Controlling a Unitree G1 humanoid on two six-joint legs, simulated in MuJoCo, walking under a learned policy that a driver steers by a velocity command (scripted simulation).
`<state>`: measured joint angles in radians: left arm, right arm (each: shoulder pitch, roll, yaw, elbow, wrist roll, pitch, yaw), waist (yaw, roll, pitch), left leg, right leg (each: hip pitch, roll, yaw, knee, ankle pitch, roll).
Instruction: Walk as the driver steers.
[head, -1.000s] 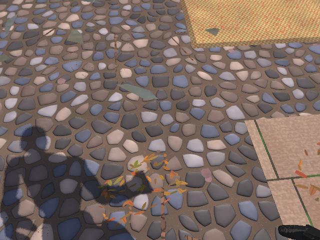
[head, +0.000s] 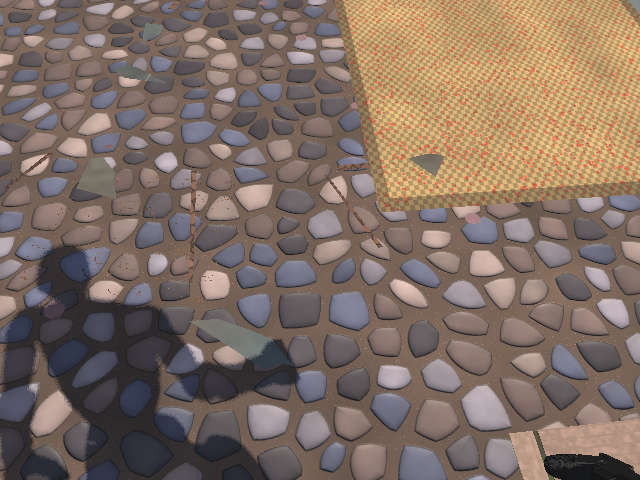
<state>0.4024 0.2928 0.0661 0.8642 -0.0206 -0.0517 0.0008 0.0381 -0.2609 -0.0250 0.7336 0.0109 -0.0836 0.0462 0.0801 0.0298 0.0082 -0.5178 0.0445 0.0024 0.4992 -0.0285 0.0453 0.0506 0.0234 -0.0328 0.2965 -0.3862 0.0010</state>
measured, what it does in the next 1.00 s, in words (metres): walks ahead: left foot, then right foot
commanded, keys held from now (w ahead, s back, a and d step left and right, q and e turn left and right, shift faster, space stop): w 0.54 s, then w+q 0.46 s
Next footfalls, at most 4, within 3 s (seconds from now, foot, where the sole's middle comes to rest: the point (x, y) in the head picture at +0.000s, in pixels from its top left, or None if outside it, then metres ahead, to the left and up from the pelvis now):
0.02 left None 0.18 0.12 -0.77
0.54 right None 0.47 -0.13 -0.77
1.10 left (298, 357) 0.73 0.14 -0.77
1.58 right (337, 242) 1.08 0.07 -0.77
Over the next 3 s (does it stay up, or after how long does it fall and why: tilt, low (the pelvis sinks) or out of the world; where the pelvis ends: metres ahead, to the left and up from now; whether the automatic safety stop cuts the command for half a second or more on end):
stays up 1.57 0.30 0.01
